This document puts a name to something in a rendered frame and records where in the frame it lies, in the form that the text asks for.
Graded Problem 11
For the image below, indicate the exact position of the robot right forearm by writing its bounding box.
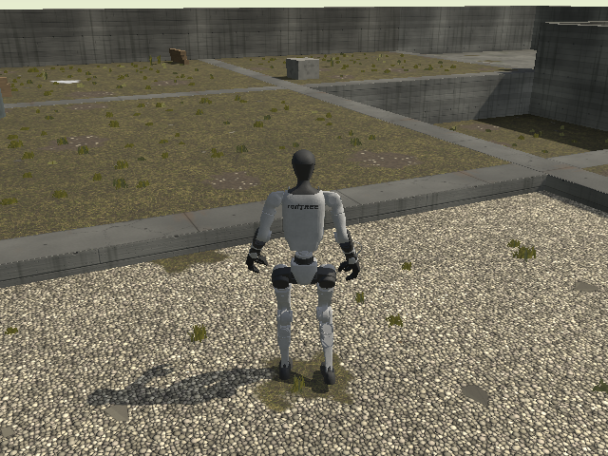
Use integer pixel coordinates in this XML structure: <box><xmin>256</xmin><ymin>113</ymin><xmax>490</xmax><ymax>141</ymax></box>
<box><xmin>339</xmin><ymin>229</ymin><xmax>358</xmax><ymax>264</ymax></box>

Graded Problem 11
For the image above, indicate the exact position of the robot thigh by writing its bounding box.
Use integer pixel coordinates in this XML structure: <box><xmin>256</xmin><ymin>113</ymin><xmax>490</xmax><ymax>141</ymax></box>
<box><xmin>316</xmin><ymin>264</ymin><xmax>336</xmax><ymax>323</ymax></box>
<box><xmin>272</xmin><ymin>264</ymin><xmax>293</xmax><ymax>326</ymax></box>

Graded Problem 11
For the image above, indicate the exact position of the robot right upper arm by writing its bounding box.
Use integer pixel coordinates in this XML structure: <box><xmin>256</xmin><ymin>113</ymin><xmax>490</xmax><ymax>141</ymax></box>
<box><xmin>323</xmin><ymin>191</ymin><xmax>349</xmax><ymax>244</ymax></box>

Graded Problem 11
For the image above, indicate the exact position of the right robot hand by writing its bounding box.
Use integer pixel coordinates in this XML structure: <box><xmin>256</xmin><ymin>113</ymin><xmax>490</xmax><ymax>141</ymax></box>
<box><xmin>338</xmin><ymin>260</ymin><xmax>360</xmax><ymax>281</ymax></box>

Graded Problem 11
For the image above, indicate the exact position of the left robot thigh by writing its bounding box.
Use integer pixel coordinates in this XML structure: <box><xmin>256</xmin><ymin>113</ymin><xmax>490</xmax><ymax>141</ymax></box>
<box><xmin>272</xmin><ymin>264</ymin><xmax>293</xmax><ymax>326</ymax></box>

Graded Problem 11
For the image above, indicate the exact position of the right robot thigh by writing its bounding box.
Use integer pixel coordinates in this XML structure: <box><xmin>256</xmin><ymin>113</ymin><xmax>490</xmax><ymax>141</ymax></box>
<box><xmin>316</xmin><ymin>264</ymin><xmax>336</xmax><ymax>323</ymax></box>

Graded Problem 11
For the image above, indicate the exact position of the left robot hand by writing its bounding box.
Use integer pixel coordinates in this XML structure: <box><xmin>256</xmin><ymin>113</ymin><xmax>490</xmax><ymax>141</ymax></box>
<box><xmin>246</xmin><ymin>254</ymin><xmax>268</xmax><ymax>273</ymax></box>

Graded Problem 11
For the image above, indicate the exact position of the robot left upper arm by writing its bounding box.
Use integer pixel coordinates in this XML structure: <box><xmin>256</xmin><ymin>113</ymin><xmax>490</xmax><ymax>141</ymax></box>
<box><xmin>256</xmin><ymin>191</ymin><xmax>284</xmax><ymax>242</ymax></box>

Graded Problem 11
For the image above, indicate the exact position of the robot left forearm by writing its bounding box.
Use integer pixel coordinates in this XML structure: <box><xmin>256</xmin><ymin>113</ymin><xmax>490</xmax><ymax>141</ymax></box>
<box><xmin>249</xmin><ymin>227</ymin><xmax>266</xmax><ymax>258</ymax></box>

